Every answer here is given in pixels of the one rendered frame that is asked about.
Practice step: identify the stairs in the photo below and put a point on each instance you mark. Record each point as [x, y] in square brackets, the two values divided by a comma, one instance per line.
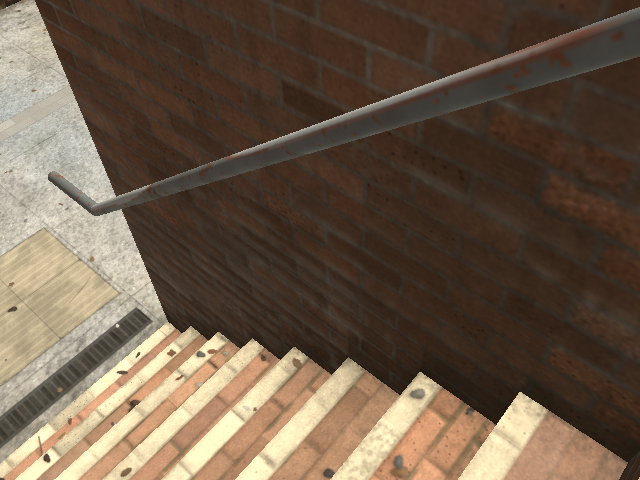
[181, 407]

